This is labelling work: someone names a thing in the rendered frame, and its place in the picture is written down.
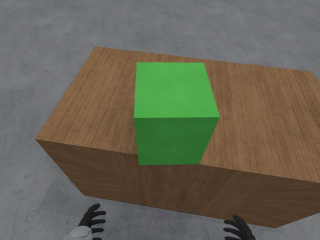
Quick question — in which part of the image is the left robot hand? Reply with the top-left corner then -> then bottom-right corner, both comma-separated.
78,203 -> 106,240

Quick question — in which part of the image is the right robot hand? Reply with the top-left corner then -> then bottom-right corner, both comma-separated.
223,215 -> 256,240

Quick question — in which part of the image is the carton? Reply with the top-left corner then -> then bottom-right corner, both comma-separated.
133,62 -> 220,166

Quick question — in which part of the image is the pedestal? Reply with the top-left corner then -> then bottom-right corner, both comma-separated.
35,46 -> 320,228

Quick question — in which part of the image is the left robot forearm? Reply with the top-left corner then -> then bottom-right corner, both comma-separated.
63,226 -> 93,240

